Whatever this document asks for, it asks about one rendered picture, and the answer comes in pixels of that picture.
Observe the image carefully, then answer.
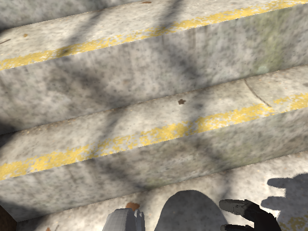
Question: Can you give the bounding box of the robot right hand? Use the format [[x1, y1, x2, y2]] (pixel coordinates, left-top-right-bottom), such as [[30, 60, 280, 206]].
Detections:
[[218, 199, 282, 231]]

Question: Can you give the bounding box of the left robot thigh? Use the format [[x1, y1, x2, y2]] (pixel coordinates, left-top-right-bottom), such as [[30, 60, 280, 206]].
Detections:
[[102, 208, 145, 231]]

